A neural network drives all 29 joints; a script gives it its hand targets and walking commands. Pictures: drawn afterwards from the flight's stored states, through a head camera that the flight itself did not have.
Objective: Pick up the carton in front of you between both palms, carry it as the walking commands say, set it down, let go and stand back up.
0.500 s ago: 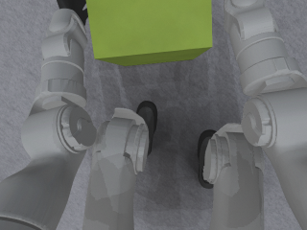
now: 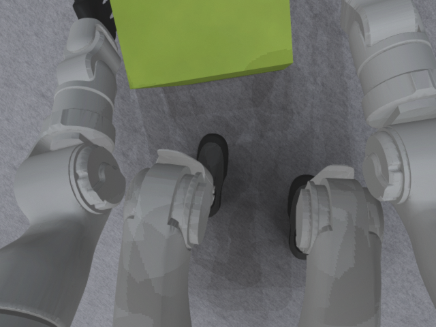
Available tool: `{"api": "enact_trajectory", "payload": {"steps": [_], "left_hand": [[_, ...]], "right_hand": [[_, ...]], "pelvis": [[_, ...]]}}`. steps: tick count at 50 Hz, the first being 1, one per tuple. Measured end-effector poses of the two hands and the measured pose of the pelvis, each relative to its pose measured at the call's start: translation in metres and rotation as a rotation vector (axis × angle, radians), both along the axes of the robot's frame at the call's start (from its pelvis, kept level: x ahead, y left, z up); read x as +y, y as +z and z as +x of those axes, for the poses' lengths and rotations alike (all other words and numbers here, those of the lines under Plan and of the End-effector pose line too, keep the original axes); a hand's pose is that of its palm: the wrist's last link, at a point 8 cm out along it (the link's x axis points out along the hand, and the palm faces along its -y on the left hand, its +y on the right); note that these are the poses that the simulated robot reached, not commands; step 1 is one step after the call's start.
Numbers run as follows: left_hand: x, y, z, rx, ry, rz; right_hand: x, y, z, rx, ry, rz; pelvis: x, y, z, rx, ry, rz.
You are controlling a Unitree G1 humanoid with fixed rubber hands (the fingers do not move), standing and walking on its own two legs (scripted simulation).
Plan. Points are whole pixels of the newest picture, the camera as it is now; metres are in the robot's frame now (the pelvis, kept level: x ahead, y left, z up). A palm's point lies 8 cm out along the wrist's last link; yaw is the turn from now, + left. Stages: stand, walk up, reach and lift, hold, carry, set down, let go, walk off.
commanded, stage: set down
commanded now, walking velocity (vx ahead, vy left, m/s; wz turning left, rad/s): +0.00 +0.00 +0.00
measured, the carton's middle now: (214, 11) +0.52 +0.11 -0.25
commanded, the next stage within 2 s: let go in 1.20 s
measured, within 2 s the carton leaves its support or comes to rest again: neither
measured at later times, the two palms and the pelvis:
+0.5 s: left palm (35, 2) +0.49 +0.27 -0.08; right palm out of the picture +0.60 -0.09 -0.07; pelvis +0.00 +0.00 +0.05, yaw +0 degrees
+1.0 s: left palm out of the picture +0.49 +0.28 +0.07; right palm out of the picture +0.60 -0.10 +0.08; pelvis +0.03 +0.01 +0.17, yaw -1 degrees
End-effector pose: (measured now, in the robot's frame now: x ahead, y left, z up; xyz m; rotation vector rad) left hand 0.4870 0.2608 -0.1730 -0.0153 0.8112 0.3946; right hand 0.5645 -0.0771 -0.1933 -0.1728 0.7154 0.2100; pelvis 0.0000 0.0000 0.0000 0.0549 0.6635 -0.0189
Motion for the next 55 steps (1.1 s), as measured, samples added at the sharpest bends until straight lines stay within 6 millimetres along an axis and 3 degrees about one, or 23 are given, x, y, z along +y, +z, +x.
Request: {"api": "enact_trajectory", "payload": {"steps": [6, 14, 21, 29, 42, 55], "left_hand": [[0.001, -0.008, -0.002, -0.006, 0.008, -0.001], [0.005, 0.015, 0.004, -0.098, 0.025, 0.008], [0.010, 0.066, 0.002, -0.171, 0.046, -0.002], [0.007, 0.122, 0.003, -0.168, 0.035, -0.010], [0.010, 0.195, 0.001, -0.171, 0.030, 0.011], [0.014, 0.279, -0.003, -0.180, 0.029, -0.001]], "right_hand": [[-0.036, 0.003, 0.007, -0.005, -0.050, -0.037], [-0.022, 0.039, 0.027, -0.085, -0.034, -0.013], [-0.009, 0.090, 0.032, -0.107, -0.039, -0.035], [-0.018, 0.148, 0.036, -0.075, -0.063, -0.042], [-0.025, 0.216, 0.037, -0.089, -0.048, -0.033], [-0.029, 0.302, 0.038, -0.078, -0.039, -0.032]], "pelvis": [[0.004, 0.000, -0.002, -0.010, -0.008, -0.005], [0.006, 0.003, -0.002, 0.009, -0.004, -0.008], [0.003, 0.026, -0.002, 0.028, 0.021, -0.020], [0.004, 0.066, 0.004, 0.097, 0.027, -0.038], [0.007, 0.129, 0.018, 0.169, 0.023, -0.036], [0.007, 0.201, 0.031, 0.168, 0.028, -0.043]]}}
